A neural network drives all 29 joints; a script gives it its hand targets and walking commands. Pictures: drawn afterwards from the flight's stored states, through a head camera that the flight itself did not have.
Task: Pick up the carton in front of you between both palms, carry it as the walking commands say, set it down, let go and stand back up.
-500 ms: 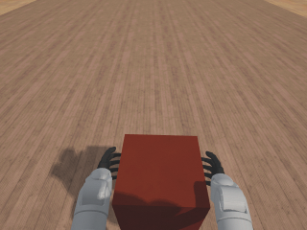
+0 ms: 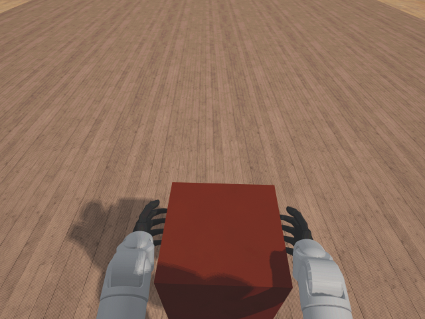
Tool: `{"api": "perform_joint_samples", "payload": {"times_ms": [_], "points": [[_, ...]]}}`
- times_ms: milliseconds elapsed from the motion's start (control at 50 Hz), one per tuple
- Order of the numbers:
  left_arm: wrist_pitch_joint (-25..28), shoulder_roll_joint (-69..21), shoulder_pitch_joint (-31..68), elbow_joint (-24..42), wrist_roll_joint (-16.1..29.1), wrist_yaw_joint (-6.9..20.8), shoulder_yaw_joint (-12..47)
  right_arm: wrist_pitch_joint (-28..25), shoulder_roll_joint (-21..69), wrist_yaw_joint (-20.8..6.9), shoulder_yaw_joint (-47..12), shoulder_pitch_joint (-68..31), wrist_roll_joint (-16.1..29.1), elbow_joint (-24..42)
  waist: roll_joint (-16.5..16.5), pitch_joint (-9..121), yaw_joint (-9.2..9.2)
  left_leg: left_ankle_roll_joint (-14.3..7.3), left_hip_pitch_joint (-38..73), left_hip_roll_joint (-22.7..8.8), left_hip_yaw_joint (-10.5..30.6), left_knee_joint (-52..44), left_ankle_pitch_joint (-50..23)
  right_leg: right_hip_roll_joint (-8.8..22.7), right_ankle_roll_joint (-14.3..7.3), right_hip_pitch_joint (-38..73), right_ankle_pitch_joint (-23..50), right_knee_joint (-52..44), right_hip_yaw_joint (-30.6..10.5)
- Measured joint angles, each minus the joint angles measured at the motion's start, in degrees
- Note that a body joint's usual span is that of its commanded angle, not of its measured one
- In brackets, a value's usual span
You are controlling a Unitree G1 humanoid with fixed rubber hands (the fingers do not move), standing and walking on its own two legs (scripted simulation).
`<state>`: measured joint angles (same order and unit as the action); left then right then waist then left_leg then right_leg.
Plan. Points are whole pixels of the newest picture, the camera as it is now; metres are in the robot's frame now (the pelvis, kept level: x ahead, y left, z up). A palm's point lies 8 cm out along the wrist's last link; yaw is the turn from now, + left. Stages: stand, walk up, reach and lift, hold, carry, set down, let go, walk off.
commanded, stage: carry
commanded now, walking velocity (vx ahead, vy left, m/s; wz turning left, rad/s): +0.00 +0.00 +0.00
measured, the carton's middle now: (220, 257) +0.29 +0.00 -0.04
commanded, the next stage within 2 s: hold in 0.24 s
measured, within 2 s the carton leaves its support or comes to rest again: neither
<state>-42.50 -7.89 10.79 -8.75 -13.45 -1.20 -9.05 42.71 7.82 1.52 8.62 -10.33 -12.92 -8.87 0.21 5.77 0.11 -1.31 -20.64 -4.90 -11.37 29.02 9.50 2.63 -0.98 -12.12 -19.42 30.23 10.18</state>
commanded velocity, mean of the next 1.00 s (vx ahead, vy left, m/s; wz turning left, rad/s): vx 0.00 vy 0.00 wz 0.00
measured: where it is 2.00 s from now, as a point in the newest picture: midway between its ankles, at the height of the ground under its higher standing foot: outside the picture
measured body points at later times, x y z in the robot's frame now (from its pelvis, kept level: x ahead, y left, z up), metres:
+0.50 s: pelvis -0.01 +0.00 +0.01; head -0.03 +0.01 +0.46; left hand +0.29 +0.12 +0.03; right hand +0.25 -0.18 +0.03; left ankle +0.06 +0.13 -0.73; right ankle -0.04 -0.10 -0.73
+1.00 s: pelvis -0.04 +0.05 -0.01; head -0.01 +0.05 +0.44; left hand +0.33 +0.12 +0.00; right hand +0.28 -0.17 -0.01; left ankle +0.06 +0.12 -0.73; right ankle -0.03 -0.09 -0.73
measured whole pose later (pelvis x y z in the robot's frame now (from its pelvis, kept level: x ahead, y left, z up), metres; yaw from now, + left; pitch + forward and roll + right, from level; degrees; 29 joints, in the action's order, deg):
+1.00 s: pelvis -0.04 +0.05 -0.01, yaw -9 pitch -3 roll +0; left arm -30.3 -13.9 31.6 -30.1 -24.0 -1.2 -28.8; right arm 27.1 8.1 -5.5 29.9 -31.9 -25.8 -35.7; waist 1.6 -6.2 -0.1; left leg -2.1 -20.8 2.2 -1.3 35.7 11.8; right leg -0.6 -1.2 -16.7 -19.5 39.1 -4.7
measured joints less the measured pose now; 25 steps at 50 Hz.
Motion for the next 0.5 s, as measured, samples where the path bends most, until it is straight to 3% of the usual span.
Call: {"api": "perform_joint_samples", "payload": {"times_ms": [260,300,360,400,500], "points": [[0.05,-0.05,0.11,0.18,-0.09,-0.03,-0.16,-0.33,0.05,-0.08,0.11,-0.22,-0.01,-0.28,0.33,-1.35,0.10,0.05,1.18,0.01,0.13,-0.75,-0.85,-0.21,-0.47,0.85,0.21,-0.15,-0.10],[0.20,0.09,-0.69,1.99,-0.09,-0.09,-0.15,-1.47,0.09,-0.31,-0.60,-0.26,-0.13,-0.38,1.12,-4.70,0.81,0.25,5.17,2.08,4.88,-3.39,-2.18,-1.35,-0.90,3.81,2.65,-2.01,-3.56],[0.50,0.22,-1.63,2.91,-0.19,-0.24,0.45,-2.45,-0.03,-0.53,-0.99,0.33,-0.05,-0.43,1.47,-7.72,0.28,1.64,8.89,2.36,6.28,-5.91,-2.56,-2.03,-0.91,7.45,2.77,-4.75,-4.51],[0.79,0.29,-2.22,3.16,-0.06,-0.43,0.67,-2.66,-0.04,-0.57,-1.11,0.47,0.07,-0.51,1.25,-8.86,0.72,1.65,10.72,3.00,9.37,-6.87,-2.57,-2.81,-0.87,8.62,3.68,-5.98,-6.03],[1.04,0.21,-1.69,2.16,-0.12,-0.57,1.13,-2.86,-0.11,-0.61,-0.38,0.84,0.29,-0.47,1.21,-10.17,-0.28,2.46,12.46,2.96,10.09,-7.18,-2.73,-3.51,-0.56,10.01,4.97,-6.97,-8.05]]}}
